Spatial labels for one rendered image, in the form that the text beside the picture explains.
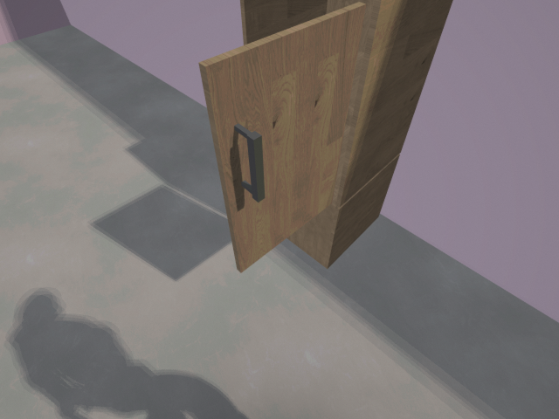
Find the cupboard door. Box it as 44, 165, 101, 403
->
198, 2, 366, 273

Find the handle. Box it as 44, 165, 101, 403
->
234, 124, 265, 203

